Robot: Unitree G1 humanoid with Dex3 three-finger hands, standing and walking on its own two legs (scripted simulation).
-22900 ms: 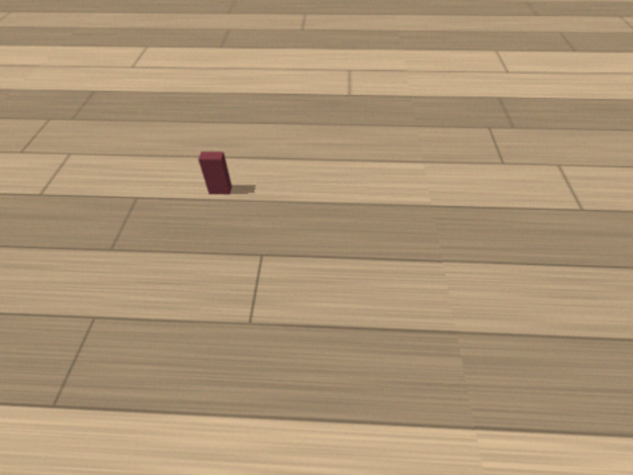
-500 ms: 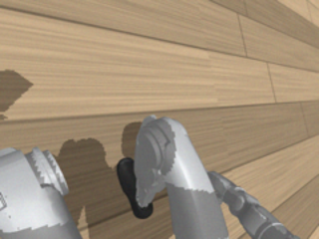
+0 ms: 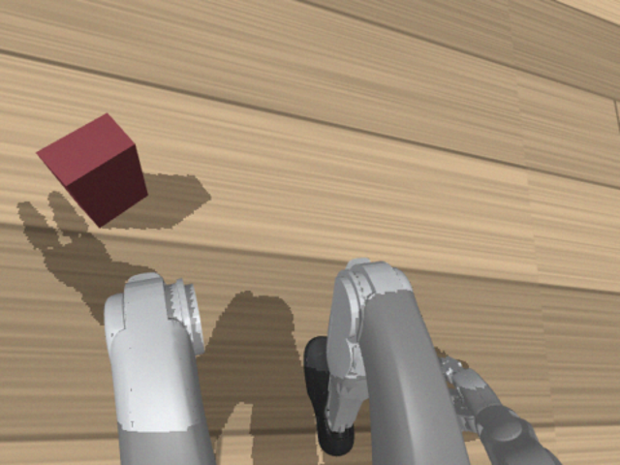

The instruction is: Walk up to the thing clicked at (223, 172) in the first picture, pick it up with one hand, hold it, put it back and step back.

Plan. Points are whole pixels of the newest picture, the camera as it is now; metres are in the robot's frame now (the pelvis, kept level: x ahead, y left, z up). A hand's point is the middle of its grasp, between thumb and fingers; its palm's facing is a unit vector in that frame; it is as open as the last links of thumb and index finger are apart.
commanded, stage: home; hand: left
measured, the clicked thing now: (102, 178) +0.49 +0.27 -0.23
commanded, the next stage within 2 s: none
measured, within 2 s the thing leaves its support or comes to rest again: neither
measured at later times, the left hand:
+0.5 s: hand out of the picture +0.27 +0.34 +0.11, palm faces +0.34 -0.81 -0.49, open 17.6 cm
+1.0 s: hand out of the picture +0.24 +0.24 +0.30, palm faces +0.30 -0.89 -0.34, open 17.7 cm
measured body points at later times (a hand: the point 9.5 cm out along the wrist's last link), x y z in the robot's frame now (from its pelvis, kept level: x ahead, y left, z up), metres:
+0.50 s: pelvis +0.03 -0.01 +0.20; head +0.20 +0.05 +0.61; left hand +0.25 +0.38 +0.14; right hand +0.25 -0.23 +0.08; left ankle +0.08 +0.13 -0.30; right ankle +0.11 -0.13 -0.30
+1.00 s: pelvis +0.09 +0.01 +0.37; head +0.12 +0.03 +0.82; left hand +0.22 +0.28 +0.33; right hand +0.28 -0.20 +0.29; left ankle +0.08 +0.13 -0.30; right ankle +0.11 -0.13 -0.30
